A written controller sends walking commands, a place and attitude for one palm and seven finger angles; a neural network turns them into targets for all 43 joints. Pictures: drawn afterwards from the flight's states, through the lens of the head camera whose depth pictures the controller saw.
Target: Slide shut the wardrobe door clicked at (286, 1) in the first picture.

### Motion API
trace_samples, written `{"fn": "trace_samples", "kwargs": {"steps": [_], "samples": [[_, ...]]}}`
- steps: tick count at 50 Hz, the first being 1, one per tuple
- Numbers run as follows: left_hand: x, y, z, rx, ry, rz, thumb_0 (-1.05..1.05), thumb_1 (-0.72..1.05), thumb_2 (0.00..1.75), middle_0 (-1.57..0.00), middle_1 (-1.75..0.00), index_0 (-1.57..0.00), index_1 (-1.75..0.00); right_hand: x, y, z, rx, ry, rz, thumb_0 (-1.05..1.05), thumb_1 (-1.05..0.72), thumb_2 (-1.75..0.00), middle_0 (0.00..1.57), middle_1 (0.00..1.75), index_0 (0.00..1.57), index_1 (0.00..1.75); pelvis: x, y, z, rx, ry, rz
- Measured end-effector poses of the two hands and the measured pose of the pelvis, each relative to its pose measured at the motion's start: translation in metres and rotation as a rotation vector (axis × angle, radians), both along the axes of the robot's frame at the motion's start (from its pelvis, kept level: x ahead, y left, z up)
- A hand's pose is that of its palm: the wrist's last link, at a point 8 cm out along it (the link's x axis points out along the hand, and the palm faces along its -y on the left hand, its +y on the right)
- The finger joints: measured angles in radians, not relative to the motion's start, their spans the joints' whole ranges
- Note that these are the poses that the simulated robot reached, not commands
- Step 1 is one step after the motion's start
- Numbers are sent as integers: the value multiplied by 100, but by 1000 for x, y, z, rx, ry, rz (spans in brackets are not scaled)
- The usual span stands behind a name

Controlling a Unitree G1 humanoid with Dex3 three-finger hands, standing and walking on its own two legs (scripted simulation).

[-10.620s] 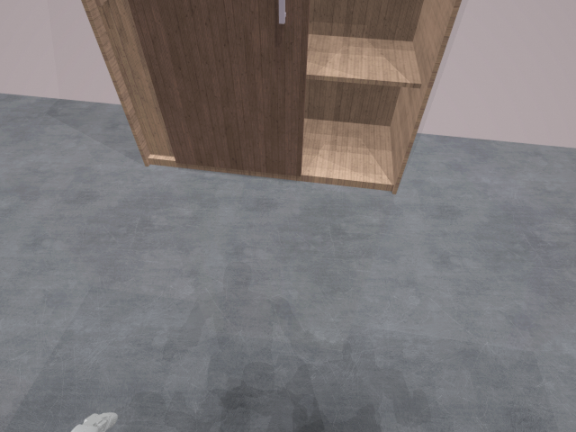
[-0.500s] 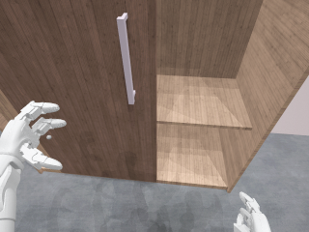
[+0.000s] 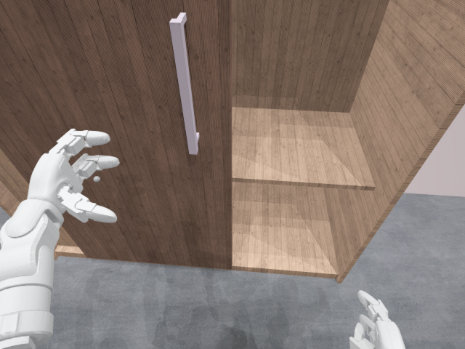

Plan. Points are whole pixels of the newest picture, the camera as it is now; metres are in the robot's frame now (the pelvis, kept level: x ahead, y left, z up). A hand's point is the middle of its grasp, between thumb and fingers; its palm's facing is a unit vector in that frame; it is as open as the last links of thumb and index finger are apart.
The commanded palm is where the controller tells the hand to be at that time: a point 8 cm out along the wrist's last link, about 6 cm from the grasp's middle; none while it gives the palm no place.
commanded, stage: move the hooked fingers beside the handle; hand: left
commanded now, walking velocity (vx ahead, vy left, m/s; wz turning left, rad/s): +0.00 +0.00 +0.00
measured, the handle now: (188, 92) +0.56 +0.14 +0.17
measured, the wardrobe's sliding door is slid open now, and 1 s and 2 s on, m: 0.47 0.47 0.47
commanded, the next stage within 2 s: feel for the door with the fingertips in 1.98 s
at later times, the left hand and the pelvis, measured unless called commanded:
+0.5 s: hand (130, 150) +0.40 +0.21 +0.15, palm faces +0.04 -1.00 -0.02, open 14.0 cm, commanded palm +0.38 +0.27 +0.14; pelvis +0.01 +0.00 +0.00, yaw -1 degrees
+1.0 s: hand (157, 124) +0.48 +0.19 +0.14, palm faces +0.00 -1.00 +0.00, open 14.0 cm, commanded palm +0.47 +0.25 +0.14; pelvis +0.01 +0.00 -0.01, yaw -2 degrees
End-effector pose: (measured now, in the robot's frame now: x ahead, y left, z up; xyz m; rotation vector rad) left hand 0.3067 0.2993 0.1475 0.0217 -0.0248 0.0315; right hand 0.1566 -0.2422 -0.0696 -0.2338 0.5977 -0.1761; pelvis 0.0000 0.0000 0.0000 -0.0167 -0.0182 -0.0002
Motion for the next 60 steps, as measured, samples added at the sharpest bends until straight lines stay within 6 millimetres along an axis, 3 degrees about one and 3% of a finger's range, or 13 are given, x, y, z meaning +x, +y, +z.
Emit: {"fn": "trace_samples", "kwargs": {"steps": [7,16,29,43,60], "samples": [[19,-6,-1,-1,16,3,-1,-50,30,-30,-120,-30,-120,-13,-4,-6,4,53,-37,1,-91,-90,20,30,20,30,6,2,0,2,14,-9],[43,-28,-2,-5,20,-19,-1,-50,30,-30,-120,-30,-120,-22,-6,-14,8,119,-57,1,-91,-90,20,30,20,30,10,4,1,3,26,-10],[84,-36,0,-12,39,-10,-1,-50,30,-30,-120,-30,-120,-42,-16,-23,9,206,-99,1,-91,-90,20,30,20,30,12,0,0,2,57,-15],[133,-49,-5,-18,59,-23,-1,-50,30,-30,-120,-30,-120,-90,-28,-34,-7,359,-166,1,-91,-90,20,30,20,30,11,0,-4,-2,111,-21],[182,-60,-6,-20,52,-20,-2,-50,30,-30,-120,-30,-120,-147,-18,-43,14,521,-245,1,-91,-90,20,30,20,30,16,7,-9,-6,179,-44]]}}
